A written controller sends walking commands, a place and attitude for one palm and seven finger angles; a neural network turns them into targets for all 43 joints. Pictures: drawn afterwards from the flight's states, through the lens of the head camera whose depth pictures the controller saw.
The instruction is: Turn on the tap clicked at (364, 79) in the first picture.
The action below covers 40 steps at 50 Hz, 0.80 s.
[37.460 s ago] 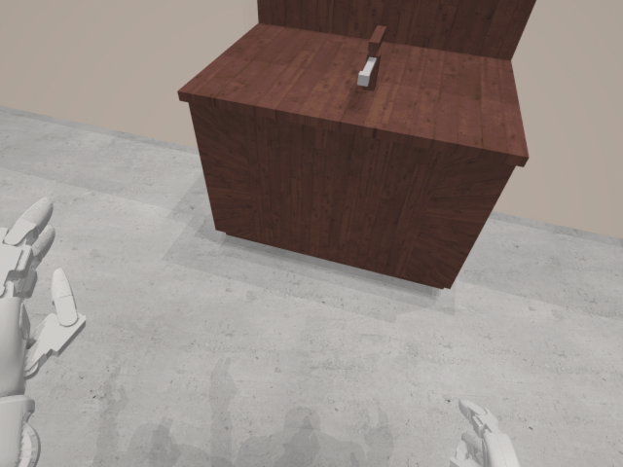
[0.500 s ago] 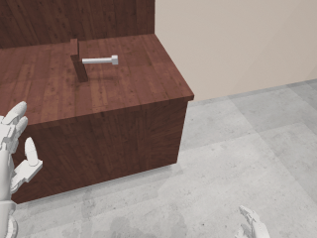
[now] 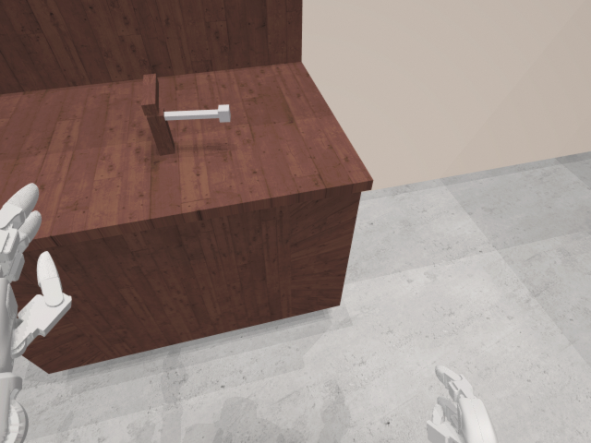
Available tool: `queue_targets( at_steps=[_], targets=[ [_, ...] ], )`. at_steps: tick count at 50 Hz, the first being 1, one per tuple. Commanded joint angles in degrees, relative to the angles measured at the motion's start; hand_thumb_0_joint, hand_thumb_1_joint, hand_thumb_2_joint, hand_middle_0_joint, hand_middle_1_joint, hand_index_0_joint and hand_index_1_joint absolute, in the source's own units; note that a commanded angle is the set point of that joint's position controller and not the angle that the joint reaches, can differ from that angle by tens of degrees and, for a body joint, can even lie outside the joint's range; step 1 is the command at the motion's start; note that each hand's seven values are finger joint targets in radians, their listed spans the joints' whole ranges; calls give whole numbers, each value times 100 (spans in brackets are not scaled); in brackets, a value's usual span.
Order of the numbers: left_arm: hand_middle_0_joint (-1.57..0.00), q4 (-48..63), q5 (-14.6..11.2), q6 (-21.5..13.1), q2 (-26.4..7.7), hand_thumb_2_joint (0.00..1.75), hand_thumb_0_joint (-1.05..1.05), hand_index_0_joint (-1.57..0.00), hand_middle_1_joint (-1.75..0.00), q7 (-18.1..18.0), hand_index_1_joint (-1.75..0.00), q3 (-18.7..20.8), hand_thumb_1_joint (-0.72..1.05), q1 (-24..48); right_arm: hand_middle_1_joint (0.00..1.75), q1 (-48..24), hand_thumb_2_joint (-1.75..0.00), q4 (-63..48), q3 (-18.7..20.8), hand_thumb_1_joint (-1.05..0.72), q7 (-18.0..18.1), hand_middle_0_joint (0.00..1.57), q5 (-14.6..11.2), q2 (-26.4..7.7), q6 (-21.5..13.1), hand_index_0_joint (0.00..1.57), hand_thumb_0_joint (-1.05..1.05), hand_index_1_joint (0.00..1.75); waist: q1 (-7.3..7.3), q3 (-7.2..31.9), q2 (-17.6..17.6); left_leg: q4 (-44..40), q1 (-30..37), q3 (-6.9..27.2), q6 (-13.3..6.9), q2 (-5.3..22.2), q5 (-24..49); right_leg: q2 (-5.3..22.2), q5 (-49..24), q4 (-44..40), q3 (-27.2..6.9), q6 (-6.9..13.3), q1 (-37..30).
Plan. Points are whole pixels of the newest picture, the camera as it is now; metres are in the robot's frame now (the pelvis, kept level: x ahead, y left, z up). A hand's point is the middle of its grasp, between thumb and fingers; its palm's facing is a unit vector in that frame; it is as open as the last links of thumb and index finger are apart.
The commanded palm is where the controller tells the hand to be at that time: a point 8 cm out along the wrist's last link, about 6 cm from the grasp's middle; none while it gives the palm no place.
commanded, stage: stand and check the lever's angle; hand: left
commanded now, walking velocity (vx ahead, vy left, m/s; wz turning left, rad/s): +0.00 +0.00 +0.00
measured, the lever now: (224, 113) +0.78 +0.20 +0.04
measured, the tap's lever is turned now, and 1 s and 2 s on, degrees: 81 81 81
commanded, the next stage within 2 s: stand and wait in 0.10 s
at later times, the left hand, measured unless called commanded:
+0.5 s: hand (45, 297) +0.22 +0.26 +0.17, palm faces +0.40 -0.83 -0.39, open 7.4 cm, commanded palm +0.16 +0.30 +0.18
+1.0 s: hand (37, 307) +0.22 +0.27 +0.16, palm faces +0.41 -0.82 -0.39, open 7.4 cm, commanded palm +0.16 +0.30 +0.18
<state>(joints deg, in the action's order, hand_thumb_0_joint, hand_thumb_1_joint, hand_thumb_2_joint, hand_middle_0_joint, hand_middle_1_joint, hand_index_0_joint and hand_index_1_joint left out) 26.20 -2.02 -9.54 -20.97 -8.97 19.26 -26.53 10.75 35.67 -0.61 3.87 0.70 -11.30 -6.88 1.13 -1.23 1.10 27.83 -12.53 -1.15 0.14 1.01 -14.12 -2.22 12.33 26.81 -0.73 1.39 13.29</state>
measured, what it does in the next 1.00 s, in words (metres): stands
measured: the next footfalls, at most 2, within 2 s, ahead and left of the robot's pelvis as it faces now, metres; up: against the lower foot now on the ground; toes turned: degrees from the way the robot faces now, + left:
none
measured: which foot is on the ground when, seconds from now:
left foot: down 0.00-1.00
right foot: down 0.00-1.00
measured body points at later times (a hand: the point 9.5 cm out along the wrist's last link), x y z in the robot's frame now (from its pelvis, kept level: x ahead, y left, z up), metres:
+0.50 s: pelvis +0.00 +0.02 +0.01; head +0.02 +0.02 +0.45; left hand +0.19 +0.30 +0.19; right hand +0.18 -0.22 -0.07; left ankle +0.01 +0.12 -0.74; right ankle +0.02 -0.10 -0.74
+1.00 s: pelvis +0.00 +0.02 +0.01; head +0.01 +0.02 +0.46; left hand +0.19 +0.31 +0.18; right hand +0.18 -0.21 -0.08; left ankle +0.01 +0.12 -0.74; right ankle +0.02 -0.10 -0.74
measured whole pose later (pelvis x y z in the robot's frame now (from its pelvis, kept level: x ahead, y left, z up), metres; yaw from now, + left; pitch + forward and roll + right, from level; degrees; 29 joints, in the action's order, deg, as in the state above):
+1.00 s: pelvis +0.00 +0.02 +0.01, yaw +0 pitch -1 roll -1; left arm 24.7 -2.5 -8.9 -19.7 -9.3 18.5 -26.8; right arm 10.0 35.3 -0.5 4.3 0.6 -12.2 -5.1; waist -0.2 -1.3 1.9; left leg 24.1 -11.5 -1.3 -1.4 -0.1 -12.2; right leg -1.1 8.9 20.1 -1.0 -0.3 10.7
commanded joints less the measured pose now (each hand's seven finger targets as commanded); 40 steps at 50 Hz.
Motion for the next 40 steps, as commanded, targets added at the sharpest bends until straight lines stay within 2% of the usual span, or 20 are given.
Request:
queue_targets(
  at_steps=[1, 5, 6, 7, 10, 12, 16, 18, 22, 24, 26, 31, 32, 34, 37, 40],
  targets=[
    [-20, 963, -101, -321, -798, 90, 0, -20, -30, -96, -30, 687, 90, 5, 30, -509, -90, -881, 318, -90, 16, 20, -45, -714, -223, 20, 0, 30, -113, 875, 8, -359, 216, 323, -97, 319, 1365, 422, -1399, -428, -494, -19, -528],
    [-20, 818, -120, -220, -649, 90, 0, -20, -30, -57, -30, 453, 90, 171, 30, -517, -90, -891, 328, -90, 19, 20, -66, -771, -164, 20, 0, 30, -84, 745, -66, -387, 299, 289, -68, 289, 1248, 432, -1377, -599, -525, -41, -399],
    [-20, 817, -111, -210, -699, 90, 0, -20, -30, -60, -30, 484, 90, 235, 30, -531, -90, -889, 327, -90, 30, 20, -60, -770, -153, 20, 0, 30, -97, 763, -141, -407, 329, 277, -76, 284, 1193, 429, -1353, -638, -514, -45, -405],
    [-20, 948, -105, -195, -750, 90, 0, -20, -30, -57, -30, 464, 90, 439, 30, -600, -90, -909, 329, -90, 43, 20, -53, -789, -147, 20, 0, 30, -91, 715, 31, -415, 355, 266, -84, 245, 1126, 445, -1285, -684, -558, -36, -342],
    [-20, 1015, -83, -191, -799, 90, 0, -20, -30, -87, -30, 456, 90, 657, 30, -629, -90, -927, 307, -90, 71, 20, -44, -762, -136, 20, 0, 30, -126, 648, -10, -531, 316, 279, -96, 214, 896, 416, -1044, -786, -524, -43, -359],
    [-20, 1283, -63, -214, -957, 90, 0, -20, -30, -116, -30, 554, 90, 859, 30, -678, -90, -947, 314, -90, 93, 20, -28, -784, -131, 20, 0, 30, -137, 727, 149, -572, 360, 319, -93, 191, 1001, 409, -1090, -759, -519, -22, -454],
    [-20, 1349, -70, -237, -905, 90, 0, -20, -30, -143, -30, 552, 90, 618, 30, -678, -90, -992, 303, -90, 85, 20, -28, -745, -140, 20, 0, 30, -170, 852, 351, -601, 378, 311, -77, 210, 1287, 395, -1283, -674, -405, -35, -666],
    [-20, 1364, -72, -255, -892, 90, 0, -20, -30, -140, -30, 559, 90, 495, 30, -687, -90, -1001, 288, -90, 72, 20, -24, -734, -132, 20, 0, 30, -163, 794, 465, -678, 344, 362, -52, 243, 1270, 370, -1165, -659, -358, -39, -635],
    [-20, 1098, -100, -240, -859, 90, 0, -20, -30, -126, -30, 621, 90, 105, 30, -649, -90, -1018, 308, -90, 56, 20, -18, -773, -97, 20, 0, 30, -161, 766, 236, -750, 193, 396, -18, 239, 1177, 336, -1088, -713, -285, -57, -676],
    [-20, 972, -109, -230, -786, 90, 0, -20, -30, -114, -30, 575, 90, 71, 30, -638, -90, -1006, 292, -90, 52, 20, -37, -755, -67, 20, 0, 30, -151, 667, 174, -812, 144, 382, -24, 260, 907, 329, -935, -777, -281, -82, -573],
    [-20, 919, -106, -226, -761, 90, 0, -20, -30, -106, -30, 540, 90, 123, 30, -629, -90, -993, 299, -90, 55, 20, -47, -763, -52, 20, 0, 30, -141, 606, 71, -830, 86, 363, -31, 247, 692, 322, -825, -855, -295, -88, -521],
    [-20, 1055, -73, -263, -798, 90, 0, -20, -30, -111, -30, 482, 90, 433, 30, -657, -90, -982, 295, -90, 90, 20, -39, -780, -90, 20, 0, 30, -147, 654, 223, -908, 108, 375, -52, 231, 525, 299, -725, -836, -261, -98, -528],
    [-20, 1149, -65, -265, -894, 90, 0, -20, -30, -118, -30, 535, 90, 562, 30, -699, -90, -977, 294, -90, 104, 20, -27, -795, -103, 20, 0, 30, -144, 653, 306, -924, 129, 394, -50, 226, 530, 303, -708, -829, -265, -91, -517],
    [-20, 1167, -51, -289, -861, 90, 0, -20, -30, -128, -30, 504, 90, 565, 30, -669, -90, -966, 283, -90, 108, 20, -23, -773, -134, 20, 0, 30, -161, 711, 226, -911, 125, 396, -55, 229, 588, 296, -783, -782, -223, -101, -603],
    [-20, 1218, -52, -296, -931, 90, 0, -20, -30, -138, -30, 571, 90, 562, 30, -683, -90, -956, 291, -90, 110, 20, -2, -787, -160, 20, 0, 30, -161, 713, 316, -894, 141, 393, -40, 195, 605, 317, -781, -801, -257, -81, -586],
    [-20, 1103, -46, -304, -829, 90, 0, -20, -30, -141, -30, 527, 90, 444, 30, -661, -90, -935, 284, -90, 94, 20, -8, -763, -163, 20, 0, 30, -174, 673, 285, -922, 47, 406, -31, 211, 467, 305, -720, -810, -241, -82, -626]
  ],
)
